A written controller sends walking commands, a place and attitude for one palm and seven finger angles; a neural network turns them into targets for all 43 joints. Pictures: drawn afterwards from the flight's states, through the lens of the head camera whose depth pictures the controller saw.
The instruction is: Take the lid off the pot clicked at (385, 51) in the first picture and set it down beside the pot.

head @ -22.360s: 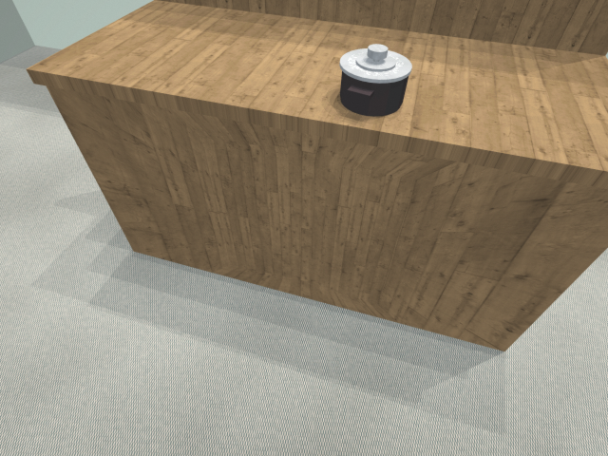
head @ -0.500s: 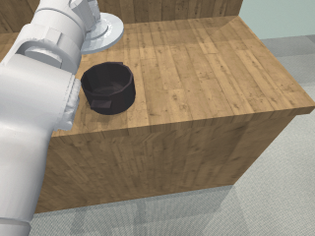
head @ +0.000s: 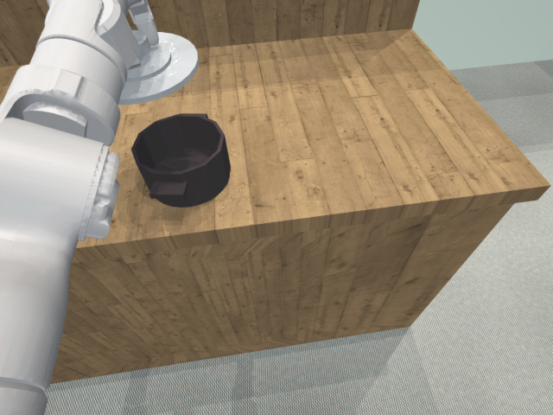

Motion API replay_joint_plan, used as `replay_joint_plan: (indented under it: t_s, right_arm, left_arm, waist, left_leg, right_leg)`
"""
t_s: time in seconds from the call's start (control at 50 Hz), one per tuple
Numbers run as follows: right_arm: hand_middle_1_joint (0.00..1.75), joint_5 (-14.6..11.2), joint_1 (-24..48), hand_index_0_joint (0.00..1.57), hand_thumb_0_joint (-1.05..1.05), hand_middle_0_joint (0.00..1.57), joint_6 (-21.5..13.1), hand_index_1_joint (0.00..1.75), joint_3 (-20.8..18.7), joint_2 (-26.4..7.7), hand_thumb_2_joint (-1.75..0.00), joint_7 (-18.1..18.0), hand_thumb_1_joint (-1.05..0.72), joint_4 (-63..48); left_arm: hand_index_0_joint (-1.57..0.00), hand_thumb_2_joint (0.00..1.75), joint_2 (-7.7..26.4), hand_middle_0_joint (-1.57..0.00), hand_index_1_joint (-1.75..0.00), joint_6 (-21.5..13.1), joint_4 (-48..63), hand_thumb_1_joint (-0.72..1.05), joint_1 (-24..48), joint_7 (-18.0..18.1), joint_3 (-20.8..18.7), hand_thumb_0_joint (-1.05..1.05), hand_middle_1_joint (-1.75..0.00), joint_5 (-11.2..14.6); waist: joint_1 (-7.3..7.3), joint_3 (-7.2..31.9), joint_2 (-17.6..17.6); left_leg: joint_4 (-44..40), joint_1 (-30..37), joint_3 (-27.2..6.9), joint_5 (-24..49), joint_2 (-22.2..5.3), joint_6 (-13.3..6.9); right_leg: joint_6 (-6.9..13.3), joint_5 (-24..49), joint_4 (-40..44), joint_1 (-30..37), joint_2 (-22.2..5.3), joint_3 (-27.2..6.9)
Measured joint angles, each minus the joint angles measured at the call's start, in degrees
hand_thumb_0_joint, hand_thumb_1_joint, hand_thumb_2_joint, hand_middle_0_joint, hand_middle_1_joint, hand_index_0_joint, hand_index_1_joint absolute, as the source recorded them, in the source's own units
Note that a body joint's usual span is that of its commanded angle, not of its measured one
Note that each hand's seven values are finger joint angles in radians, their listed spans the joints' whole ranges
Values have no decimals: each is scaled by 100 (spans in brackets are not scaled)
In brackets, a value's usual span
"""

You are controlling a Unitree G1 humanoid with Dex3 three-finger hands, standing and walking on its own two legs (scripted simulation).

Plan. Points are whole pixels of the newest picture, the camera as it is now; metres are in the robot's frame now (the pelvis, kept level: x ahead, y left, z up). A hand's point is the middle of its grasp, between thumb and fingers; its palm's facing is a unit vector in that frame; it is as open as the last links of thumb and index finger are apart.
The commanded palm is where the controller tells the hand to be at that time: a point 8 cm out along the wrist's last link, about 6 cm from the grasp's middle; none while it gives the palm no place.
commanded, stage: move the lid sideways beside the pot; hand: left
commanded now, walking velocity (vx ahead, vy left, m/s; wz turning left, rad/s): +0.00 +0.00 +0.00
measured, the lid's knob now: (131, 44) +0.54 +0.13 +0.27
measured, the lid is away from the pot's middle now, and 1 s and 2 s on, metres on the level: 0.03 0.16 0.26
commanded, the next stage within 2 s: lower the lid onto the table in 1.78 s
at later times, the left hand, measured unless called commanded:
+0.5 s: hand (59, 63) +0.48 +0.20 +0.28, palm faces -0.24 -0.11 -0.97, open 7.6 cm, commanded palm +0.49 +0.20 +0.35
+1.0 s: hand (3, 64) +0.48 +0.26 +0.28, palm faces -0.22 -0.13 -0.97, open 7.6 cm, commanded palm +0.49 +0.26 +0.35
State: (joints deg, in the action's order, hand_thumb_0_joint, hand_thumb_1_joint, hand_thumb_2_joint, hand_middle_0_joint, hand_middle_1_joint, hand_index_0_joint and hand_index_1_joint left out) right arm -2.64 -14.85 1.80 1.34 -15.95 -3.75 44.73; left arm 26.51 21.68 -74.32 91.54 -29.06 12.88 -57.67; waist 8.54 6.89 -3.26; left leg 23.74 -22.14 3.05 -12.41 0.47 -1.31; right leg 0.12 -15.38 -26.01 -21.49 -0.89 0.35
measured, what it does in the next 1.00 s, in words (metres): stands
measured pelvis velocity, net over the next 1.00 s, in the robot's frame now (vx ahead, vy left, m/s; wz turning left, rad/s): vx -0.01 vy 0.02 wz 0.01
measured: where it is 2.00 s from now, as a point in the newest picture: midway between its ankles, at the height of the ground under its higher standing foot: outside the picture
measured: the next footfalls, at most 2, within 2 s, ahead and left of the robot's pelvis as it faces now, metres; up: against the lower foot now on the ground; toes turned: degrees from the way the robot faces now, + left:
none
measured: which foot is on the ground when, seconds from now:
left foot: down 0.00-1.00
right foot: down 0.00-1.00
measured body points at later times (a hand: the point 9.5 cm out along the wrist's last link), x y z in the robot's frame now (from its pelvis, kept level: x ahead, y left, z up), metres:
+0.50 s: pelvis -0.01 +0.01 +0.00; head +0.03 +0.00 +0.45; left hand +0.49 +0.20 +0.33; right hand +0.06 -0.26 -0.13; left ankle -0.02 +0.11 -0.74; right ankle -0.04 -0.12 -0.74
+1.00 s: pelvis -0.01 +0.02 +0.00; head +0.04 +0.02 +0.45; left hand +0.49 +0.27 +0.34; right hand +0.02 -0.26 -0.13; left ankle -0.02 +0.11 -0.74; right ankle -0.04 -0.12 -0.74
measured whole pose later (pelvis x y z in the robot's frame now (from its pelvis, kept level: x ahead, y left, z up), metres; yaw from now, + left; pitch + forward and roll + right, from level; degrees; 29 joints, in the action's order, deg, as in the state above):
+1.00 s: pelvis -0.01 +0.02 +0.00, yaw +0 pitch +11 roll +0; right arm -4.2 -17.5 3.6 0.8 -15.9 -3.7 44.0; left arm 40.6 13.8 -71.4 88.0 -31.1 12.6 -59.8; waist 8.6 6.2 -2.0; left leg 26.7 -24.7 2.4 -13.0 1.0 -2.5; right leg -1.2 -14.2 -25.4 -22.1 -1.4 0.9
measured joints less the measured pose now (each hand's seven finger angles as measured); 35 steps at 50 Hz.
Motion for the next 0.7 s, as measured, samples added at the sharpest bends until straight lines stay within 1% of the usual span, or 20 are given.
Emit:
replay_joint_plan:
  t_s: [0.04,0.1,0.2,0.26,0.3,0.4,0.46,0.6,0.7]
  right_arm:
    - [30,1,-13,20,1,20,1,30,-31,0,-89,-2,-90,-43]
    - [30,-6,-34,20,1,20,21,30,-72,8,-89,17,-90,-81]
    - [30,-61,53,20,1,20,129,30,-57,18,-89,53,-90,-77]
    - [30,-89,96,20,1,20,142,30,-58,10,-89,55,-90,-104]
    - [30,-110,136,20,1,20,144,30,-48,0,-89,54,-90,-110]
    - [30,-126,203,20,1,20,136,30,-8,14,-89,3,-90,-139]
    - [30,-162,186,20,1,20,112,30,17,41,-89,-32,-90,-127]
    - [30,-159,6,20,1,20,68,30,40,51,-89,-52,-90,-68]
    - [30,-147,-150,20,1,20,86,30,16,47,-89,-50,-90,-43]
  left_arm:
    - [-51,83,88,-94,-97,-67,194,36,-119,-12,64,8,-122,-73]
    - [-51,83,177,-94,-97,-175,469,36,-271,-13,191,8,-122,-85]
    - [-51,83,263,-94,-97,-144,488,36,-288,-159,307,8,-122,63]
    - [-51,83,298,-94,-97,-163,543,36,-322,-196,422,8,-122,101]
    - [-51,83,298,-94,-97,-187,526,36,-316,-189,466,8,-123,82]
    - [-51,83,435,-94,-97,-337,546,36,-364,-195,337,8,-122,92]
    - [-51,83,502,-94,-97,-374,421,36,-313,-178,366,8,-122,84]
    - [-51,83,710,-94,-97,-549,254,36,-238,-119,235,8,-122,-38]
    - [-51,83,967,-94,-97,-627,255,36,-265,-149,113,8,-122,-103]
  waist:
    - [-38,9,2]
    - [-115,15,24]
    - [-158,-1,102]
    - [-173,-19,120]
    - [-181,-50,121]
    - [-151,-99,126]
    - [-122,-109,146]
    - [-60,-89,132]
    - [-4,-71,134]
  left_leg:
    - [8,-6,-10,1,0,4]
    - [37,9,-38,2,5,-1]
    - [91,48,-94,-36,5,12]
    - [133,36,-131,-36,14,8]
    - [155,19,-152,-29,23,0]
    - [170,-26,-149,3,47,-31]
    - [177,-51,-135,10,54,-46]
    - [212,-135,-103,1,70,-82]
    - [220,-180,-61,-14,73,-102]
  right_leg:
    - [1,-1,0,1,1,8]
    - [3,-9,-2,39,-3,30]
    - [7,-27,-20,113,-3,83]
    - [2,-19,-19,136,-11,119]
    - [-6,-4,-14,140,-20,141]
    - [-32,38,-16,101,-44,137]
    - [-48,55,-12,77,-51,123]
    - [-87,84,5,9,-68,91]
    - [-111,95,14,-43,-73,47]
